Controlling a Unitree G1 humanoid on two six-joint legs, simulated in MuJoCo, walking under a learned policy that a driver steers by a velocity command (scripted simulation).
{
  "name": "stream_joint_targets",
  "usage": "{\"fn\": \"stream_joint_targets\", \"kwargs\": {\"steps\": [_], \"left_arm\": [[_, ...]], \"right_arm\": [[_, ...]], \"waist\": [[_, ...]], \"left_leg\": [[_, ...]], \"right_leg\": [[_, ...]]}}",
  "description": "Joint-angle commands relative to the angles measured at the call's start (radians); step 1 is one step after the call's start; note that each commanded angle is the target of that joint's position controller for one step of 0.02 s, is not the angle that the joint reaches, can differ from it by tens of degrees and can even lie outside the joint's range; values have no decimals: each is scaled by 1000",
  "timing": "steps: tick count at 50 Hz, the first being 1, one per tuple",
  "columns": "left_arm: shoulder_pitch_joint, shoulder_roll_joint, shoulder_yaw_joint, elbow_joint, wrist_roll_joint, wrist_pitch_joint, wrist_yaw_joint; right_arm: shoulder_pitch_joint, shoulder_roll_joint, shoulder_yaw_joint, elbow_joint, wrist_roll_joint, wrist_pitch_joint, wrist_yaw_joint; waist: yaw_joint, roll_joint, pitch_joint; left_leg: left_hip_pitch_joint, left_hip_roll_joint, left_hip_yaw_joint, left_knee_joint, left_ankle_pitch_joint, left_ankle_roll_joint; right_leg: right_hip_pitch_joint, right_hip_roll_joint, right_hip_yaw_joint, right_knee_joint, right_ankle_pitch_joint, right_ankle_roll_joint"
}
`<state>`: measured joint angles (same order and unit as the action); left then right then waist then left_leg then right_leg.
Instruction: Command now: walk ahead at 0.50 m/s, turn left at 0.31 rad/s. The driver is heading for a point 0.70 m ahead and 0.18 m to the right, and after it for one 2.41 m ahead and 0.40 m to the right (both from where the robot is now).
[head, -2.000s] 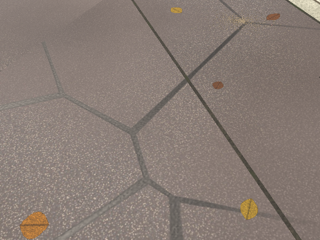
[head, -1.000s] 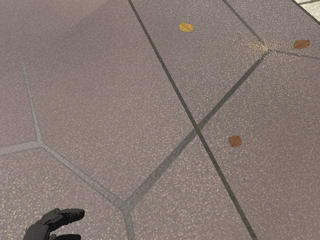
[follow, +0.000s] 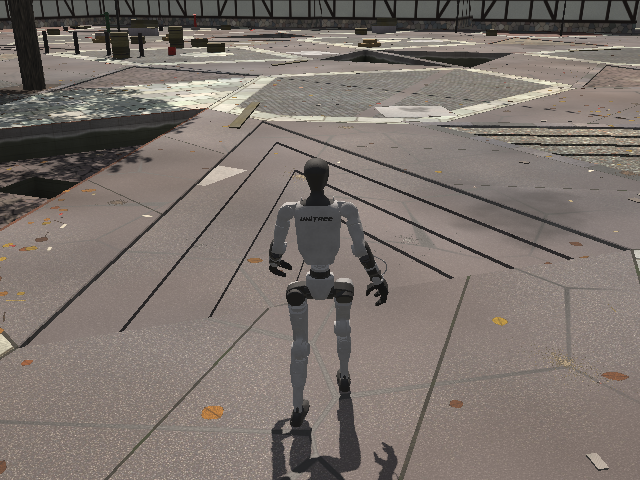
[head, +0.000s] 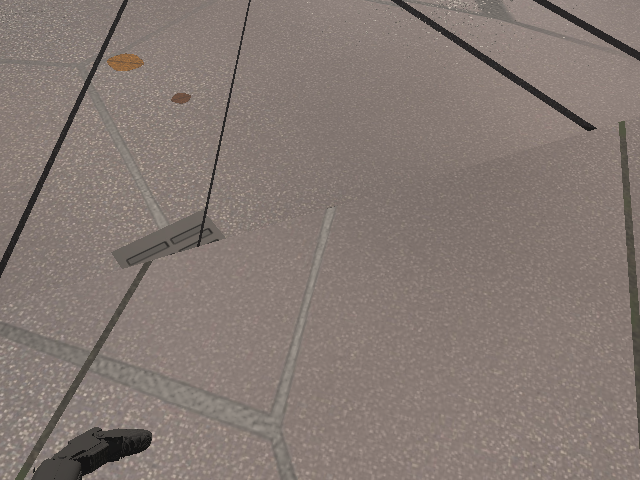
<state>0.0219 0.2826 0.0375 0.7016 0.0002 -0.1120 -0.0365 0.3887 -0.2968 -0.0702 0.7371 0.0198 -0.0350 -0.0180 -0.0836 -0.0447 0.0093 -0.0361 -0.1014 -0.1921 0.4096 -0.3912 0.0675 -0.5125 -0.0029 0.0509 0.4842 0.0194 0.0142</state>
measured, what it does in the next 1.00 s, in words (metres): walks ahead: right foot, then left foot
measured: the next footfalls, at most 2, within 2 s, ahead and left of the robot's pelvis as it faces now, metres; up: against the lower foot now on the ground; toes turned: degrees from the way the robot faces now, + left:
right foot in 0.02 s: +0.19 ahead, -0.12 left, +0.00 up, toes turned +3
left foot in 0.54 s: +0.46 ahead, +0.14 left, +0.00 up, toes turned +1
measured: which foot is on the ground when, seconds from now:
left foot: down 0.00-0.04, up 0.06-0.52, down 0.54-1.00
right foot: up 0.00-0.00, down 0.02-0.56, up 0.58-1.00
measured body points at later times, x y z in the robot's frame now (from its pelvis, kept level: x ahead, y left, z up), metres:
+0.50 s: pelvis +0.27 +0.00 +0.00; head +0.31 +0.01 +0.45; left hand +0.23 +0.28 -0.13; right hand +0.53 -0.20 -0.06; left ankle +0.42 +0.14 -0.72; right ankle +0.15 -0.13 -0.73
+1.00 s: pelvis +0.54 +0.00 +0.00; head +0.56 +0.00 +0.45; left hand +0.77 +0.17 -0.10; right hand +0.48 -0.23 -0.14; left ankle +0.42 +0.14 -0.73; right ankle +0.69 -0.17 -0.69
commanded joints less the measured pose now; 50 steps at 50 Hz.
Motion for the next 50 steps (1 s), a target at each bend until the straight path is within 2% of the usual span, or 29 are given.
{"fn": "stream_joint_targets", "kwargs": {"steps": [1, 2, 3, 4, 5, 6, 7, 9, 11, 13, 16, 21, 23, 25, 26, 27, 28, 29, 30, 31, 32, 34, 37, 38, 39, 40, 41, 45, 50], "left_arm": [[85, 153, 59, -38, 6, -27, 7], [238, 197, 71, -21, 19, -29, 13], [365, 281, 97, 18, 22, -18, 11], [393, 202, 81, 41, -14, -13, 0], [334, 142, 62, 30, -20, -9, 3], [272, 124, 52, 17, -6, 0, 7], [236, 104, 43, 19, 1, 5, 8], [212, 81, 32, 21, 11, 2, 11], [228, 99, 35, 36, 0, -3, 13], [248, 133, 43, 51, -7, -3, 18], [278, 153, 46, 70, -14, 8, 24], [379, 164, 44, 120, -26, 29, 27], [393, 173, 47, 133, -29, 43, 31], [373, 198, 54, 133, -29, 54, 38], [362, 190, 50, 129, -27, 56, 39], [345, 145, 32, 106, -12, 51, 38], [452, 34, -2, 81, -8, 36, 37], [460, 71, 5, 94, -26, 23, 36], [380, 151, 32, 76, -49, 23, 35], [321, 149, 34, 60, -47, 26, 37], [295, 137, 37, 55, -34, 34, 40], [331, 98, 40, 68, -32, 64, 40], [308, 67, 41, 49, -27, 90, 42], [362, -24, -23, 84, 127, 49, -25], [319, -25, -14, 84, 117, 31, -46], [265, 8, -9, 70, 90, 20, -58], [215, 31, -3, 61, 73, 13, -66], [91, 22, -25, 16, 68, 30, -72], [11, 46, -18, -28, 66, 36, -53]], "right_arm": [[-12, -121, -28, -41, -5, -2, -1], [-19, -86, -11, -60, -17, -2, 1], [130, -19, 10, -59, 4, -14, 4], [120, -74, 7, -50, 14, -23, 1], [-3, -144, -12, -64, 20, -26, 3], [-87, -140, -9, -85, 10, -28, 3], [-134, -127, -8, -99, -6, -33, 7], [-112, -94, -8, -90, -11, -33, 15], [-108, -60, 2, -87, -11, -30, 17], [-171, -41, 12, -110, -19, -32, 17], [-268, -21, 23, -128, -18, -42, 25], [-416, -26, 23, -168, -3, -54, 46], [-433, -42, 17, -182, -3, -62, 56], [-355, -78, 0, -164, -5, -70, 56], [-235, -115, -21, -128, -10, -71, 48], [-66, -172, -42, -96, -25, -70, 36], [42, -265, -65, -79, -40, -57, 28], [65, -196, -48, -72, -31, -49, 30], [8, -141, -29, -65, -22, -49, 29], [-60, -111, -18, -67, -18, -50, 30], [-122, -79, -9, -63, -21, -54, 34], [-191, -50, -5, -52, -31, -72, 38], [-210, -70, -17, -23, -37, -92, 34], [-155, 51, 27, -36, -126, -115, 32], [-113, 24, 19, -10, -131, -114, 33], [-108, -13, 15, -7, -129, -109, 33], [-102, -34, 16, 0, -122, -104, 36], [-17, -54, 30, 56, -119, -89, 47], [20, -93, 27, 117, -109, -87, 52]], "waist": [[101, 167, -60], [168, 100, -206], [137, -187, -351], [156, -215, -319], [175, -97, -155], [158, -23, -76], [136, -1, -5], [94, -42, -1], [87, -52, -6], [100, -34, 7], [133, -24, 16], [181, -22, 48], [163, -28, 55], [102, -42, 16], [37, -28, -59], [-41, 6, -197], [-30, 237, -364], [-39, 299, -417], [-34, 219, -246], [-8, 180, -147], [23, 153, -76], [80, 179, -25], [103, 136, 11], [103, 66, 11], [86, 68, 48], [75, 79, 42], [68, 88, 39], [39, 102, 57], [47, 117, 92]], "left_leg": [[-25, 219, -143, 111, 610, 93], [-139, 167, -90, 356, 522, 58], [-506, 8, 22, 721, 89, -32], [-679, 16, -10, 859, -177, -40], [-741, 68, -16, 903, -103, -34], [-726, 111, 32, 881, -30, -32], [-714, 144, 56, 814, 21, -34], [-622, 189, 76, 719, 83, -39], [-611, 199, 107, 648, 100, -53], [-636, 209, 125, 532, 170, -70], [-600, 198, 150, 335, 343, -77], [-537, 157, 170, 155, 441, -68], [-522, 144, 159, 106, 382, -49], [-386, 119, 173, 60, 331, -24], [-200, 105, 189, 32, 339, 1], [85, 214, 99, 84, 366, 51], [475, 480, -282, 67, 250, 181], [450, 531, -495, -50, 109, 212], [319, 492, -364, -82, 45, 169], [183, 453, -239, -114, 75, 143], [62, 413, -149, -157, 134, 131], [-89, 365, -13, -229, 232, 116], [-140, 364, 112, -279, 362, 130], [-95, 415, 86, -302, 308, 180], [-55, 423, 120, -312, 320, 182], [-31, 406, 167, -316, 332, 173], [-17, 391, 214, -315, 354, 165], [-9, 375, 344, -305, 447, 142], [158, 418, 380, -262, 560, 120]], "right_leg": [[234, 0, -29, -54, -51, -73], [493, -131, 102, -11, -34, -140], [870, -343, 524, -54, -205, -314], [881, -394, 745, -185, -469, -328], [748, -358, 626, -210, -533, -281], [620, -317, 500, -223, -461, -251], [506, -278, 415, -252, -359, -250], [413, -217, 305, -289, -214, -230], [386, -208, 236, -315, -102, -246], [383, -210, 185, -339, -19, -258], [385, -178, 96, -348, 27, -229], [439, -202, 81, -314, 31, -206], [490, -230, 114, -272, 60, -193], [499, -230, 123, -183, 185, -170], [461, -185, 91, -52, 283, -145], [311, -132, 56, 184, 170, -109], [-75, 12, -38, 567, -252, -31], [-187, 22, 69, 727, -601, -27], [-257, -29, 82, 790, -542, -32], [-254, -70, 53, 771, -459, -32], [-224, -96, 45, 726, -395, -28], [-118, -131, 49, 680, -315, -18], [-135, -138, 57, 636, -223, 1], [-190, -117, 52, 626, -124, -27], [-266, -118, 80, 575, -82, -32], [-292, -116, 66, 525, -29, -31], [-300, -112, 46, 476, 16, -29], [-229, -92, -32, 290, 94, -40], [-195, -41, -64, 148, -19, -102]]}}
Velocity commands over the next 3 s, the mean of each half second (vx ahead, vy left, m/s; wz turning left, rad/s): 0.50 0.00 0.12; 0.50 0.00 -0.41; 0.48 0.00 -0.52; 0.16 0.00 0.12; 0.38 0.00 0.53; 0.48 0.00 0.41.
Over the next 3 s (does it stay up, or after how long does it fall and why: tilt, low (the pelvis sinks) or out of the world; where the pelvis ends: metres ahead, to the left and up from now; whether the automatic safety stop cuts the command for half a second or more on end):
stays up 1.38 -0.15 -0.14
